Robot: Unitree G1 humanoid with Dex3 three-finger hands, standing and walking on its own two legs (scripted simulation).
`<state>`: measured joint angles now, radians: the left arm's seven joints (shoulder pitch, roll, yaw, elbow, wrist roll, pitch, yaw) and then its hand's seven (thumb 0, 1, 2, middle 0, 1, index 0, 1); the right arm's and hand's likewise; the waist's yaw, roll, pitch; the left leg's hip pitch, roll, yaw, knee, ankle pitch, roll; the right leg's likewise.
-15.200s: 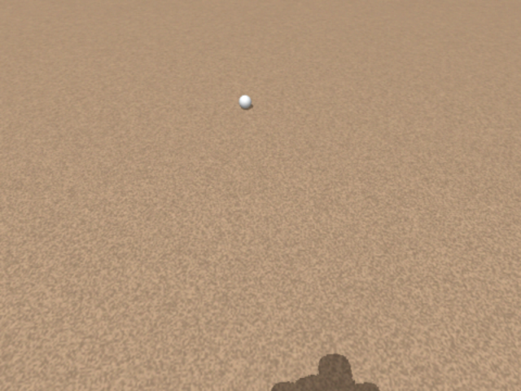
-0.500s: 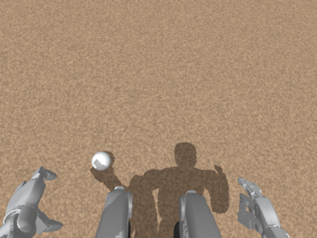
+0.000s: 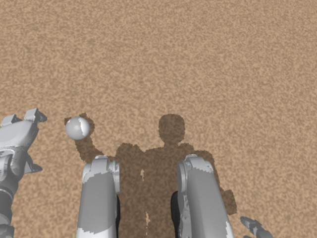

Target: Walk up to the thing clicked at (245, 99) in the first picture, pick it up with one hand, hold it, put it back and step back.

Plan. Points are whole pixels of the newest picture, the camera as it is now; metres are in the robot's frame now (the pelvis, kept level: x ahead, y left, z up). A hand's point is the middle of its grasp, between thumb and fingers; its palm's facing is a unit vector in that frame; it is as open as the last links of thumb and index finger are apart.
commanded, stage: rise first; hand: left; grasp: from above
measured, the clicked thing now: (77, 128) +0.46 +0.28 -0.37
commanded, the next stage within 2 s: approach in 1.22 s
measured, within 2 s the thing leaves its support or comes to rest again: neither
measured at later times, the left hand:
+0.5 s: hand (44, 137) +0.39 +0.32 -0.21, palm faces -0.45 -0.09 -0.89, open 14.1 cm
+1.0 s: hand (53, 133) +0.41 +0.31 -0.24, palm faces -0.44 -0.08 -0.89, open 14.2 cm
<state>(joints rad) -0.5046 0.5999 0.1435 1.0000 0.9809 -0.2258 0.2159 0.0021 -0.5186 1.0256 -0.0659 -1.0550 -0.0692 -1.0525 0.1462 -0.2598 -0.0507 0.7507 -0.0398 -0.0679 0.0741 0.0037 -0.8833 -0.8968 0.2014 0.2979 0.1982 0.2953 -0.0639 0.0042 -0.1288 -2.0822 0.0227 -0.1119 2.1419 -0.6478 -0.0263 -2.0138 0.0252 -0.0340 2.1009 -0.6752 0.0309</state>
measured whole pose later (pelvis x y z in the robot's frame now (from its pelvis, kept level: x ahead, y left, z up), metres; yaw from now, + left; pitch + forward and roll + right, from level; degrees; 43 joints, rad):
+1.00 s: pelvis +0.00 +0.00 -0.08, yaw -2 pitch +33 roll -7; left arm -0.76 0.71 0.15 1.34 1.26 -0.28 0.43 0.00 -0.54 1.01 -0.08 -1.01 -0.08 -1.01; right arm 0.10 -0.25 0.01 0.79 -0.14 -0.05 0.13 0.00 -0.91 -0.90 0.20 0.30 0.20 0.30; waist -0.15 -0.03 -0.08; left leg -2.29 0.01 -0.15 2.39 -0.67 -0.04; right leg -2.21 0.04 -0.05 2.33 -0.70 0.04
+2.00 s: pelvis +0.00 +0.00 -0.08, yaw -3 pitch +33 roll -6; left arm -0.88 0.70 0.12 1.44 1.17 -0.14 0.38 0.01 -0.55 1.01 -0.08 -1.04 -0.08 -1.04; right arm 0.16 -0.27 0.07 0.78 -0.14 -0.05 0.15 0.00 -0.91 -0.90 0.20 0.30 0.20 0.30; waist -0.23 0.00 -0.03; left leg -2.30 0.02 -0.16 2.40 -0.68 -0.03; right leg -2.23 0.06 -0.06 2.33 -0.68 0.05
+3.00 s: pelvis +0.01 +0.01 -0.11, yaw -7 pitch +29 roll -11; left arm -0.89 0.84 0.17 1.66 1.29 -0.29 0.62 0.00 -0.52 1.00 -0.08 -0.98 -0.07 -0.99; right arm 0.11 -0.29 0.17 0.79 -0.28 -0.17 0.23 0.00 -0.90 -0.90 0.20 0.30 0.20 0.30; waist -0.30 -0.09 0.06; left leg -2.35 0.01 -0.24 2.54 -0.71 -0.04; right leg -2.25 0.08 -0.12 2.42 -0.69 0.06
